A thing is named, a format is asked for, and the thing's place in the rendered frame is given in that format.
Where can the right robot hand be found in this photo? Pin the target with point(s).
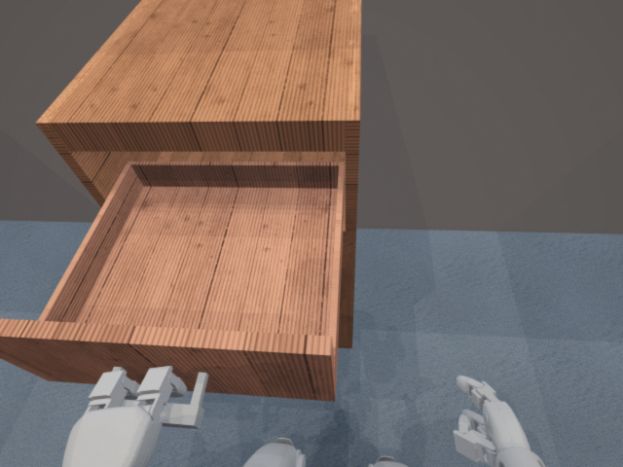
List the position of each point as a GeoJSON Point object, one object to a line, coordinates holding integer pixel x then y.
{"type": "Point", "coordinates": [481, 438]}

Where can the drawer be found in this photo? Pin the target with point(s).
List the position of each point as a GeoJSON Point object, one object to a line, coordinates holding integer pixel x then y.
{"type": "Point", "coordinates": [226, 268]}

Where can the left robot shin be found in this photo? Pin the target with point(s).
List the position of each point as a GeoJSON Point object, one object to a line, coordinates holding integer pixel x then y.
{"type": "Point", "coordinates": [284, 441]}

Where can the right robot forearm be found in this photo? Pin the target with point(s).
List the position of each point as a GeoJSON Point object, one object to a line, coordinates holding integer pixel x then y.
{"type": "Point", "coordinates": [517, 457]}

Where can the left robot thigh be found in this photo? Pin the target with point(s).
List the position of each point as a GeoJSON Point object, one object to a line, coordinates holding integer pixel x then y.
{"type": "Point", "coordinates": [276, 455]}

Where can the handle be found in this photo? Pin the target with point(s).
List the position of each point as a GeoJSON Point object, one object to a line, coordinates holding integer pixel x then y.
{"type": "Point", "coordinates": [181, 415]}

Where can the cabinet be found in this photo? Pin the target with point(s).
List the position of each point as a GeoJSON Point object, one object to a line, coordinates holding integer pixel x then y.
{"type": "Point", "coordinates": [221, 81]}

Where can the left robot hand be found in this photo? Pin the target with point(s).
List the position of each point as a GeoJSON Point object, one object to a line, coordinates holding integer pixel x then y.
{"type": "Point", "coordinates": [108, 435]}

